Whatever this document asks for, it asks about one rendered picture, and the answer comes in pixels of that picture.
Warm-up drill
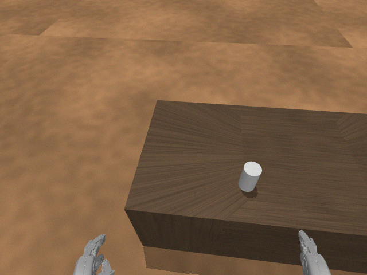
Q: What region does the left robot hand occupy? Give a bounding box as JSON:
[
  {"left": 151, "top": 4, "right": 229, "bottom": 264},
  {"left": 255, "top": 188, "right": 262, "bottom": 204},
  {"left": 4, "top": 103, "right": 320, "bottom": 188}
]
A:
[{"left": 73, "top": 234, "right": 115, "bottom": 275}]

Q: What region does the right robot hand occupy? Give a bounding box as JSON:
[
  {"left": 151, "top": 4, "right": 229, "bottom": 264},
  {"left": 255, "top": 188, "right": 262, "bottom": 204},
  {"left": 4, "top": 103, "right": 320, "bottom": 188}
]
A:
[{"left": 298, "top": 230, "right": 331, "bottom": 275}]

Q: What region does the can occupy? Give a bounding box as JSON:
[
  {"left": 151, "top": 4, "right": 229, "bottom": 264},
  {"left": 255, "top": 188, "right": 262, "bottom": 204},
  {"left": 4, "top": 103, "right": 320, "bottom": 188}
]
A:
[{"left": 238, "top": 162, "right": 262, "bottom": 192}]

